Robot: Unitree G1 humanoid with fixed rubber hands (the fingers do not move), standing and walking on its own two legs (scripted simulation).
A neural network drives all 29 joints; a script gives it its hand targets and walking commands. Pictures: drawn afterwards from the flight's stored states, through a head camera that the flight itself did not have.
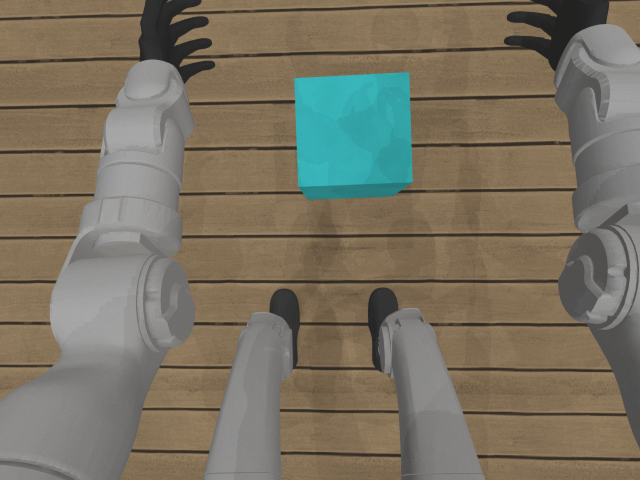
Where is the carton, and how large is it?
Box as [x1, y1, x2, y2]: [294, 72, 412, 199]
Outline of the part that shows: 408,72 294,78 298,186 308,199 390,196 412,181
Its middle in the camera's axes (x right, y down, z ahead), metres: +0.07 -0.21 +0.84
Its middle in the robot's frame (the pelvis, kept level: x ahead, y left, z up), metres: +0.55 -0.04 -0.53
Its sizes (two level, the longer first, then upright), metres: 0.210 0.200 0.250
